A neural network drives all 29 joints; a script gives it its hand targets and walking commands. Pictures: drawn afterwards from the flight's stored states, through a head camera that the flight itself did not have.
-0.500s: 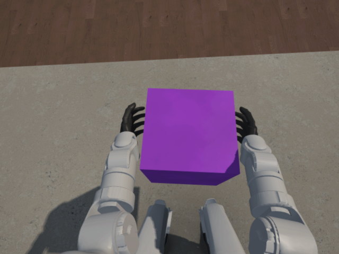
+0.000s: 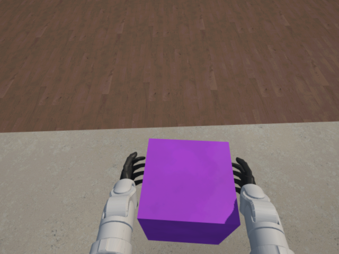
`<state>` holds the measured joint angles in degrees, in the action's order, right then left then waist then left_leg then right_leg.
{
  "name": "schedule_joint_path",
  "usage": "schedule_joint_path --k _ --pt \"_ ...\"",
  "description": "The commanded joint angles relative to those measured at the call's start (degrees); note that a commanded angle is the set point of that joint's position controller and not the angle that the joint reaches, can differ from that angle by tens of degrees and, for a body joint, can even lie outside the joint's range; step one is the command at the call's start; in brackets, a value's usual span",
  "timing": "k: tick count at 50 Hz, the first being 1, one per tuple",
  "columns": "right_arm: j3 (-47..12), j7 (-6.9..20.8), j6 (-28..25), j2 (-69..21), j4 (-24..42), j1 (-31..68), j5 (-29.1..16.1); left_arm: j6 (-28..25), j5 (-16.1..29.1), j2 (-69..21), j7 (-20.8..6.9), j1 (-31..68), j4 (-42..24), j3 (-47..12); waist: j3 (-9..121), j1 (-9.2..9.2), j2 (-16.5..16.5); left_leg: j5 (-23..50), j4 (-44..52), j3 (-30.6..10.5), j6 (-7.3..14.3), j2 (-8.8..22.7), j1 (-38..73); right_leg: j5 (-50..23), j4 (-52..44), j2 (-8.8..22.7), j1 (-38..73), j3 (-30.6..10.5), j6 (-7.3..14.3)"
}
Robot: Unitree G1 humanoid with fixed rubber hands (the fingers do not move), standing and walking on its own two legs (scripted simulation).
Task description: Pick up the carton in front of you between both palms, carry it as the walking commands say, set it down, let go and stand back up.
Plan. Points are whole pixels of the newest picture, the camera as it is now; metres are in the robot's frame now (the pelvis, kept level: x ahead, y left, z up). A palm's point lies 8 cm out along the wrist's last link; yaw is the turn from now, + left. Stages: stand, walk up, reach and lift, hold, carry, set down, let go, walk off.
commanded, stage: reach and lift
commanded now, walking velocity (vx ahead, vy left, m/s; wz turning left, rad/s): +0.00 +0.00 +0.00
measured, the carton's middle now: (185, 194) +0.29 -0.01 -0.09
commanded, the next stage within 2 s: hold in 1.18 s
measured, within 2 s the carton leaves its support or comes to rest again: neither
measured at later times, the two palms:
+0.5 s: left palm (122, 173) +0.29 +0.14 +0.05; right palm (251, 177) +0.28 -0.16 +0.03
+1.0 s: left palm (120, 171) +0.29 +0.15 +0.05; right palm (250, 174) +0.28 -0.15 +0.04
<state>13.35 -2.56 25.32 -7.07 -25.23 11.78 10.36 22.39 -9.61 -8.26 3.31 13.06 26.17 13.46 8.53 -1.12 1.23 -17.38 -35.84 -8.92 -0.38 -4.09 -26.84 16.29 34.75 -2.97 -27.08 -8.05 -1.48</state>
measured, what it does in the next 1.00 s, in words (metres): stands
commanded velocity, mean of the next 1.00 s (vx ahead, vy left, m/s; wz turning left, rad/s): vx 0.00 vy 0.00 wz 0.00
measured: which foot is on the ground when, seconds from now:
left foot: down 0.00-1.00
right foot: down 0.00-1.00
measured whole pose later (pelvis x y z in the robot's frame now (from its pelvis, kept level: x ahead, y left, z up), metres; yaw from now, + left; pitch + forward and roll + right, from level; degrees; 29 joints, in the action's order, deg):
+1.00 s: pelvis +0.00 +0.00 +0.02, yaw +0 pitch -4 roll +0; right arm 13.0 -0.1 39.9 -8.5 -16.8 14.3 15.8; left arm 37.5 -15.7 -8.9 -0.2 15.9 17.4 14.1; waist 0.0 0.1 0.5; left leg -12.3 -22.3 -8.5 -0.4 -2.6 -5.6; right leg 11.2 21.4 -2.1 -5.9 -7.5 -0.8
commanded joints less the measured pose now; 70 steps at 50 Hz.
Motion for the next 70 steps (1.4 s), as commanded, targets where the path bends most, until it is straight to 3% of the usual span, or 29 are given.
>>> schedule_joint_path --k 1,9,10,11,12,15,17,21,24,25,26,28,29,30,34,35,36,40,44,48,50,54,58,59,60,64,65,68,70 --pt "-37.0 15.0 1.2 -54.3 7.4 29.6 -11.7 3.9 9.3 -58.5 -13.9 21.4 -1.4 -34.6 16.8 1.48 -1.4 21.1 8.0 2.5 -0.7 -1.1 14.7 -19.2 -5.8 -3.2 17.8 4.9 0.2" --pt "-28.8 16.3 7.8 -55.0 2.9 38.2 -7.2 11.0 5.3 -54.4 -16.5 31.4 0.7 -27.6 1.1 2.0 -2.0 3.3 14.3 4.5 0.2 -0.8 15.7 -1.3 -12.7 -1.9 16.6 4.7 1.1" --pt "-26.7 16.0 8.1 -54.0 0.7 35.9 -6.5 11.3 6.6 -55.7 -16.9 34.0 2.9 -27.3 0.7 -2.25 0.6 -1.3 14.0 4.5 -0.1 -0.6 15.2 1.1 -12.3 -1.4 16.8 3.8 1.7" --pt "-27.0 16.3 8.0 -55.0 2.3 43.7 -7.2 11.1 4.5 -55.4 -17.2 35.2 2.0 -25.4 1.0 2.35 -2.0 -0.3 14.0 4.9 0.5 -0.8 13.1 2.0 -12.6 -1.7 17.9 4.8 0.9" --pt "-27.9 16.4 8.3 -56.4 2.3 38.1 -7.7 11.5 6.4 -55.4 -17.3 33.9 2.5 -28.0 1.3 -1.19 -1.4 0.8 13.4 4.9 0.0 -0.6 16.5 -0.9 -12.9 -1.2 18.0 3.5 1.2" --pt "-24.9 17.1 8.7 -55.7 -1.0 46.2 -6.7 12.2 3.5 -55.0 -18.0 37.8 3.7 -23.6 1.7 2.44 -1.7 -0.2 14.3 5.0 0.5 -1.0 13.3 1.4 -12.6 -1.6 20.7 4.9 0.7" --pt "-24.5 17.3 9.2 -55.4 -1.5 41.4 -6.0 12.8 4.2 -55.1 -17.9 37.2 5.7 -23.1 1.2 0.15 -0.5 0.0 15.3 5.4 -0.3 -1.0 15.4 -1.7 -12.8 -1.8 21.4 4.5 1.2" --pt "-26.0 16.9 9.0 -57.7 -0.2 41.5 -7.4 11.6 4.7 -56.8 -18.0 36.8 2.0 -24.5 6.8 2.37 -0.2 9.2 15.1 4.9 0.4 -1.2 19.3 -9.1 -13.0 -2.1 21.9 4.6 0.4" --pt "-25.2 16.7 8.6 -55.1 0.5 35.9 -6.5 11.9 5.2 -56.4 -17.8 32.3 2.9 -24.7 6.8 -1.83 -1.7 11.9 14.0 5.1 -0.5 -1.4 21.2 -12.6 -13.3 -2.2 23.4 4.1 0.9" --pt "-26.9 16.5 8.7 -55.5 2.5 36.2 -7.0 12.0 3.6 -55.6 -17.7 28.5 0.8 -24.8 5.7 2.65 0.1 14.1 15.4 5.1 -0.8 -1.7 19.1 -14.5 -13.5 -2.0 23.7 4.6 0.1" --pt "-27.1 16.4 8.5 -54.6 3.6 33.0 -6.8 11.6 5.1 -56.1 -17.7 28.5 -1.9 -26.4 7.7 -0.29 0.0 17.6 14.3 4.8 -1.2 -1.6 21.0 -16.0 -13.9 -2.1 22.6 5.0 0.9" --pt "-30.2 16.2 8.2 -54.1 9.5 36.6 -8.2 11.3 5.6 -56.3 -17.4 27.3 -2.5 -25.8 7.9 1.59 -0.6 17.3 13.9 4.8 -0.8 -1.9 21.0 -16.7 -13.2 -2.3 24.2 5.5 0.0" --pt "-31.9 16.1 8.5 -53.7 11.1 36.6 -8.0 11.3 6.2 -57.7 -17.5 28.2 -3.1 -26.8 9.1 -0.46 -2.1 18.5 14.2 4.4 -1.2 -1.7 21.2 -17.7 -13.7 -2.5 25.2 5.1 0.4" --pt "-31.4 16.4 8.7 -54.7 8.9 33.8 -8.4 11.6 6.9 -56.4 -17.2 29.0 -5.5 -28.4 8.5 1.9 -1.2 16.4 15.5 4.6 -1.1 -1.7 21.1 -17.0 -13.3 -2.7 25.1 5.9 0.3" --pt "-34.0 16.4 8.6 -55.9 12.5 38.2 -10.2 11.7 7.2 -58.4 -17.2 30.4 -6.0 -30.8 8.4 0.03 -1.1 15.0 14.0 4.9 -0.3 -2.0 23.0 -15.0 -13.9 -2.2 23.5 4.5 0.3" --pt "-35.3 16.5 8.7 -56.3 13.4 37.5 -11.1 11.9 7.2 -57.9 -17.3 29.8 -5.8 -29.5 10.7 2.28 -0.4 16.0 13.8 5.2 -0.4 -2.5 21.9 -16.4 -13.7 -1.9 26.1 4.5 0.1" --pt "-33.4 16.3 9.6 -54.7 12.1 36.9 -10.0 11.9 9.1 -57.7 -17.2 30.9 -5.7 -30.2 9.0 0.61 -3.8 13.1 15.4 4.8 0.2 -1.3 19.4 -14.6 -12.9 -3.1 26.5 5.2 0.0" --pt "-30.9 16.2 10.5 -53.9 8.5 36.9 -7.2 13.2 5.9 -55.9 -17.5 31.0 -2.3 -27.0 3.4 0.47 -1.8 6.0 15.6 5.3 -0.3 -1.8 20.9 -5.5 -14.6 -2.1 21.3 5.0 0.5" --pt "-31.1 16.8 11.0 -53.2 9.9 34.9 -9.0 14.5 6.3 -57.2 -16.7 27.0 -4.2 -28.0 4.9 1.43 1.7 16.3 15.7 4.5 -0.9 -1.5 23.8 -14.3 -14.9 -2.2 23.0 5.2 0.8" --pt "-31.4 15.8 11.9 -53.7 12.0 31.9 -8.8 15.3 6.3 -54.2 -16.7 24.9 -6.5 -29.1 6.5 2.3 -1.2 22.0 17.0 4.8 -1.0 -1.9 22.0 -22.8 -14.6 -3.0 28.5 4.5 -0.5" --pt "-31.1 15.8 12.0 -53.7 12.4 30.9 -8.4 15.2 7.4 -55.3 -17.0 26.2 -8.4 -30.8 5.8 -0.93 -1.4 21.7 16.6 4.3 -0.9 -1.7 25.2 -20.1 -15.9 -3.2 26.0 4.6 0.3" --pt "-31.0 15.9 12.0 -53.2 12.4 32.8 -8.8 15.0 7.5 -55.0 -16.6 26.4 -8.5 -30.9 4.0 1.58 -1.8 16.9 16.9 4.3 -1.1 -1.8 22.9 -15.7 -15.6 -3.0 27.6 5.3 0.5" --pt "-31.4 16.0 12.7 -52.9 14.6 30.5 -9.4 16.0 8.1 -55.2 -16.5 26.2 -10.1 -32.0 6.0 -1.0 0.4 18.4 17.4 4.4 -1.2 -1.3 25.0 -18.3 -14.6 -3.2 27.2 5.3 0.5" --pt "-32.5 16.0 12.4 -53.9 13.7 36.1 -10.7 15.7 5.9 -51.7 -16.6 28.4 -10.0 -28.7 3.8 4.27 -1.2 16.9 16.4 5.2 -0.5 -1.9 20.8 -17.3 -15.1 -2.1 28.0 4.4 0.4" --pt "-33.2 16.0 12.4 -54.4 16.5 33.1 -10.5 15.7 6.5 -53.3 -16.6 27.3 -9.7 -30.3 5.1 0.64 -1.4 17.8 16.9 4.9 -0.7 -2.0 23.2 -19.3 -15.1 -2.8 28.0 4.1 0.1" --pt "-36.6 15.5 14.6 -53.9 17.4 34.6 -12.2 18.0 7.1 -52.1 -16.6 24.0 -11.9 -30.5 6.4 4.69 -2.4 20.2 17.6 5.0 -0.5 -1.9 23.6 -22.1 -15.6 -2.3 30.7 4.4 -0.8" --pt "-35.2 15.6 15.0 -51.9 17.6 30.3 -10.6 18.6 9.2 -54.9 -16.2 22.0 -11.3 -31.9 6.6 1.08 -2.1 19.2 18.4 3.5 -0.9 -0.8 26.3 -18.2 -16.2 -2.7 30.8 4.9 0.4" --pt "-33.1 15.4 16.4 -50.8 16.8 29.7 -10.0 20.3 8.0 -52.7 -16.4 21.8 -12.1 -31.5 2.2 2.26 0.2 18.6 18.8 4.7 -1.2 -1.9 24.0 -17.8 -17.5 -2.5 30.4 4.4 0.7" --pt "-31.4 15.3 16.5 -50.3 17.0 29.3 -8.7 20.4 8.6 -52.7 -16.3 26.6 -15.8 -33.1 2.1 -1.31 1.6 19.0 18.8 4.4 -1.7 -1.3 26.8 -16.5 -17.3 -2.5 27.2 4.6 0.7"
